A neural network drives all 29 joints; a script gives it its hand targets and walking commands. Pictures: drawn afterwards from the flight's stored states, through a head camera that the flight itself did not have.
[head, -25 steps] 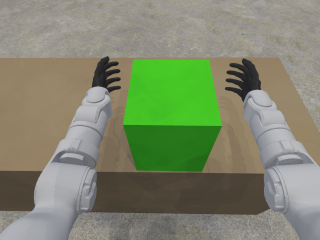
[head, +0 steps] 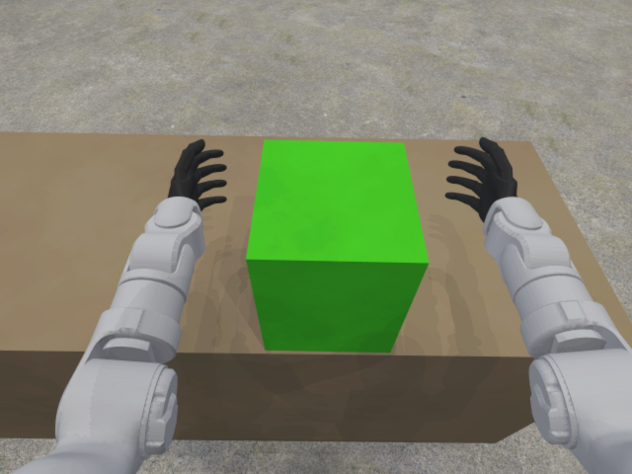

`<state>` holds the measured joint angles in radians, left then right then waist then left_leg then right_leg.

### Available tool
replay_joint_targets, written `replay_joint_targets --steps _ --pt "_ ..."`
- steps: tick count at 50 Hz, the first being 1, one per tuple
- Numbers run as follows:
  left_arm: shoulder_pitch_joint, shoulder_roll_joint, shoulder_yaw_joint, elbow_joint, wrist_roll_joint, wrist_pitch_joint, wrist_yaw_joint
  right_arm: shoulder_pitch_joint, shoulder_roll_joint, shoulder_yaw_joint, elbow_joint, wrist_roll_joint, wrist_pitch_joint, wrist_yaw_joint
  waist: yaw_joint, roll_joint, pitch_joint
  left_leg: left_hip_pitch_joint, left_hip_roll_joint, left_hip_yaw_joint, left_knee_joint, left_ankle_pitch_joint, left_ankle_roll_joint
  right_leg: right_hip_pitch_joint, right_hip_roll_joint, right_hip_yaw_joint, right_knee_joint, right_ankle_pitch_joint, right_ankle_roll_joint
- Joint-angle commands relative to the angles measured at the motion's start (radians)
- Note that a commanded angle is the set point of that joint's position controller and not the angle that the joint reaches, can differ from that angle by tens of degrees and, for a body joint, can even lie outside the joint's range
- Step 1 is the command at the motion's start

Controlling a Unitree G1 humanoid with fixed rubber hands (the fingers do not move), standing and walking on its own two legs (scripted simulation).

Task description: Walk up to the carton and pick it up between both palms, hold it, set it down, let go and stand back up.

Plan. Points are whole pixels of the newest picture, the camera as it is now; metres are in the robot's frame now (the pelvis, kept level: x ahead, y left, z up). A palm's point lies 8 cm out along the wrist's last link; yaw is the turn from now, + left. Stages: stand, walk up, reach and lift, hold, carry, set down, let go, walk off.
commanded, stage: set down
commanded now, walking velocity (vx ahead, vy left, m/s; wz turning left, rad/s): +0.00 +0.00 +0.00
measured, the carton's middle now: (330, 252) +0.44 -0.02 +0.00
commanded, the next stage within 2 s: none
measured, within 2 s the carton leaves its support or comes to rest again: neither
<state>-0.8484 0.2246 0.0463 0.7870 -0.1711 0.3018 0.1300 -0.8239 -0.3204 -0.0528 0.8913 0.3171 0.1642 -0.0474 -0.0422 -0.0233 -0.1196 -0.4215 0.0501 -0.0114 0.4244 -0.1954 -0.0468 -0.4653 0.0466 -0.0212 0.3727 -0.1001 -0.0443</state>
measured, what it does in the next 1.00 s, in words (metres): stands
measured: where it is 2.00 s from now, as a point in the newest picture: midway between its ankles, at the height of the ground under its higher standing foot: outside the picture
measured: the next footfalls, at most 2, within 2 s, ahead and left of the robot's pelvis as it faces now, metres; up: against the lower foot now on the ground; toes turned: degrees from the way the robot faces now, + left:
none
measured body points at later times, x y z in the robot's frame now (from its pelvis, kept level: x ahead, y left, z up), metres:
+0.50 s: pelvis +0.01 +0.01 +0.00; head +0.04 +0.01 +0.45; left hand +0.40 +0.16 +0.08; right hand +0.38 -0.23 +0.08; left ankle +0.00 +0.15 -0.74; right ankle +0.04 -0.09 -0.74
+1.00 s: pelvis +0.01 +0.01 +0.00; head +0.03 +0.02 +0.45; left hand +0.32 +0.17 +0.02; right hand +0.31 -0.22 +0.02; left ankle +0.00 +0.15 -0.74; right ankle +0.04 -0.09 -0.74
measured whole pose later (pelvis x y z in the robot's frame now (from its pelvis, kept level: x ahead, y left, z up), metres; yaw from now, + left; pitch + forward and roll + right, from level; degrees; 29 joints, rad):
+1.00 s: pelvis +0.01 +0.01 +0.00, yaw -1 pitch +2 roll +0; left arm -0.15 0.12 -0.07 0.43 -0.12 0.01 0.16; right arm -0.14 -0.23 -0.05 0.55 0.23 -0.11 0.02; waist -0.02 -0.01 -0.01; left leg -0.20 0.03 0.00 0.39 -0.22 -0.03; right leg -0.26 0.04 0.01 0.38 -0.15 -0.03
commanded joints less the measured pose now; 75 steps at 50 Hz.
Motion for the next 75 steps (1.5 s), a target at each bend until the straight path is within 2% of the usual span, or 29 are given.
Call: replay_joint_targets --steps 1,8,18,28,40,55,67,75 --pt "-0.537 0.133 0.02 -0.347 0.004 -0.044 0.008 -0.52 -0.233 -0.078 -0.315 -0.021 -0.064 0.005 -0.013 0.033 -0.727 0.185 -0.064 0.032 -0.015 0.267 0.003 0.451 0.006 0.018 0.047 0.398 0.063" --pt "-0.41 0.108 0.019 -0.48 0.008 -0.023 0.016 -0.403 -0.228 -0.098 -0.43 -0.041 -0.072 0.014 -0.016 0.018 -0.717 0.191 -0.064 0.026 -0.021 0.267 0.006 0.493 0.002 0.025 0.056 0.418 0.064" --pt "-0.193 0.064 0.025 -0.504 0.041 -0.048 0.005 -0.207 -0.186 -0.064 -0.462 -0.033 -0.099 0.028 0.004 -0.018 -0.582 0.158 -0.068 0.027 -0.065 0.226 0.027 0.549 -0.01 0.046 0.044 0.399 0.066" --pt "0.022 0.02 0.009 -0.546 0.067 -0.141 -0.004 -0.005 -0.143 -0.051 -0.51 -0.046 -0.178 0.038 0.015 -0.024 -0.444 0.189 -0.07 0.032 -0.089 0.206 0.032 0.537 -0.011 0.05 0.018 0.35 0.061" --pt "0.235 -0.021 -0.063 -0.626 0.056 -0.277 0.021 0.223 -0.112 -0.073 -0.587 -0.081 -0.279 0.061 0.01 -0.005 -0.371 0.232 -0.06 0.03 -0.085 0.187 0.018 0.477 -0.006 0.044 0.004 0.255 0.043" --pt "0.474 -0.045 -0.094 -0.544 0.074 -0.439 0.027 0.439 -0.054 -0.032 -0.542 -0.09 -0.394 0.073 0.034 -0.032 -0.217 0.198 -0.057 0.035 -0.11 0.112 0.031 0.501 -0.019 0.07 -0.005 0.187 0.036" --pt "0.642 -0.047 -0.117 -0.519 0.083 -0.559 0.02 0.586 -0.019 -0.015 -0.497 -0.108 -0.488 0.066 0.037 -0.017 -0.133 0.22 -0.055 0.039 -0.1 0.115 0.028 0.483 -0.026 0.081 -0.008 0.164 0.025" --pt "0.755 -0.037 -0.128 -0.502 0.086 -0.606 0.011 0.682 -0.005 -0.014 -0.449 -0.127 -0.538 0.072 0.037 -0.011 -0.072 0.236 -0.051 0.039 -0.09 0.115 0.024 0.464 -0.028 0.078 -0.009 0.138 0.016"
